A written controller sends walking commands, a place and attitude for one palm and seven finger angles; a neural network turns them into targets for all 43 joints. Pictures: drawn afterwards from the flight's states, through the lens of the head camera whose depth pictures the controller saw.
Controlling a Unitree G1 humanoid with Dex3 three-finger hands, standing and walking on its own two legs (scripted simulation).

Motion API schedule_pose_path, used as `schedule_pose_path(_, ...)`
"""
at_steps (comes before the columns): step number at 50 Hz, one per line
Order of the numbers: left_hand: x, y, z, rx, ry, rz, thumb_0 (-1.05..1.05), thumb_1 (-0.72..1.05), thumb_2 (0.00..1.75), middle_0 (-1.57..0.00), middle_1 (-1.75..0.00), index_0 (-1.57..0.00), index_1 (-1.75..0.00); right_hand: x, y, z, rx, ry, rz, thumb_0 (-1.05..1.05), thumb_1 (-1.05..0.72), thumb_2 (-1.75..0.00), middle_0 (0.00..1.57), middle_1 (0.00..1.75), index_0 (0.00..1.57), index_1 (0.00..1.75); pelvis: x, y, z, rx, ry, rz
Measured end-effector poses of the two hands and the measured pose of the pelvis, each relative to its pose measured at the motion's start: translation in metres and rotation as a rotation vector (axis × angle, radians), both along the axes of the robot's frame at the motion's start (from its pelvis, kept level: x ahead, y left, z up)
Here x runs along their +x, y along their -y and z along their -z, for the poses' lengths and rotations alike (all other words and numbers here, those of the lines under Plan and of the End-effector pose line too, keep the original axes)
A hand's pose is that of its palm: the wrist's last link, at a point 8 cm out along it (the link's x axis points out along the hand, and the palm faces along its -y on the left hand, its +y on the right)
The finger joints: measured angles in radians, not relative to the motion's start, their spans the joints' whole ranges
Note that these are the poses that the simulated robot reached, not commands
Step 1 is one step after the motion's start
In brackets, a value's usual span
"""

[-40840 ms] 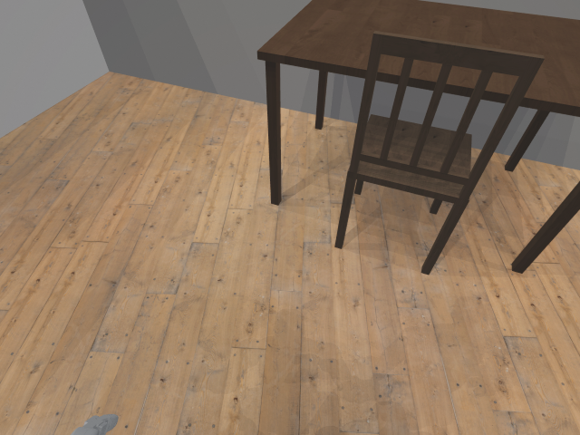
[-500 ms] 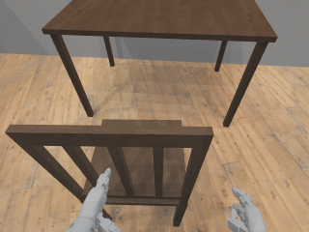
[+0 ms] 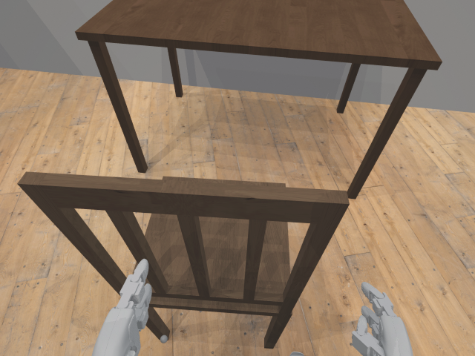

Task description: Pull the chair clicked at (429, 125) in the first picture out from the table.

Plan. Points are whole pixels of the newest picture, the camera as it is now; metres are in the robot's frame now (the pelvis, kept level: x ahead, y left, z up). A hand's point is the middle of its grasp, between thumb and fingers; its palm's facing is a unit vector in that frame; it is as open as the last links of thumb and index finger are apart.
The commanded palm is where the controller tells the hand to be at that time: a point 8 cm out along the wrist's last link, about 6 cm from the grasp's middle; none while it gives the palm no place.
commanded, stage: draw the hand back to the body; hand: left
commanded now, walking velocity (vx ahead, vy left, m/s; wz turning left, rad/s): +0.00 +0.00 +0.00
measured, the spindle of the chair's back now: (198, 260) +0.29 +0.09 -0.02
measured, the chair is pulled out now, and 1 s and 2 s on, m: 0.59 0.59 0.59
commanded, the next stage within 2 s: step back with the hand held close in 1.44 s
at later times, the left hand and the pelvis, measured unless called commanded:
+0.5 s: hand (96, 308) +0.17 +0.19 +0.11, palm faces +0.17 -0.94 -0.29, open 16.6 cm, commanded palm +0.13 +0.24 +0.14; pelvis +0.00 +0.00 +0.02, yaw +0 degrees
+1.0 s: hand (18, 239) +0.21 +0.24 +0.21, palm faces +0.43 -0.79 -0.43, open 10.3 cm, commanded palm +0.16 +0.29 +0.23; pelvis +0.02 -0.01 +0.06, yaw +0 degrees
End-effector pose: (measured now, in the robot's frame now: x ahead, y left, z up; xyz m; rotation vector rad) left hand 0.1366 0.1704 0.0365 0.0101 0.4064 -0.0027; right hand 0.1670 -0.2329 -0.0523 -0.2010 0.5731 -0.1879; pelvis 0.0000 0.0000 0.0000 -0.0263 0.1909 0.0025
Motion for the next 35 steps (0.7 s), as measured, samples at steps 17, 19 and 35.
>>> schedule_pose_path(17,0.009,-0.033,-0.064,0.085,0.321,0.031,-0.02,-0.53,0.20,0.00,0.00,-0.01,-0.01,-0.006,-0.013,0.017,0.098,-0.022,0.020,0.02,-0.90,-0.89,0.20,0.30,0.21,0.30,-0.007,-0.001,0.001,-0.007,0.031,0.006)
schedule_pose_path(19,0.008,-0.039,-0.071,0.085,0.320,0.004,-0.02,-0.51,0.22,-0.01,-0.01,-0.02,-0.01,-0.005,-0.012,0.011,0.092,-0.011,0.025,0.02,-0.90,-0.89,0.20,0.30,0.21,0.30,-0.006,0.000,-0.003,-0.007,0.042,0.004)
schedule_pose_path(35,0.007,-0.081,-0.133,0.436,0.312,-0.260,-0.01,-0.05,0.44,-0.07,-0.10,-0.08,-0.10,0.010,-0.009,-0.023,0.033,-0.042,-0.030,0.02,-0.91,-0.90,0.20,0.30,0.21,0.30,0.010,0.000,-0.041,0.003,0.195,-0.006)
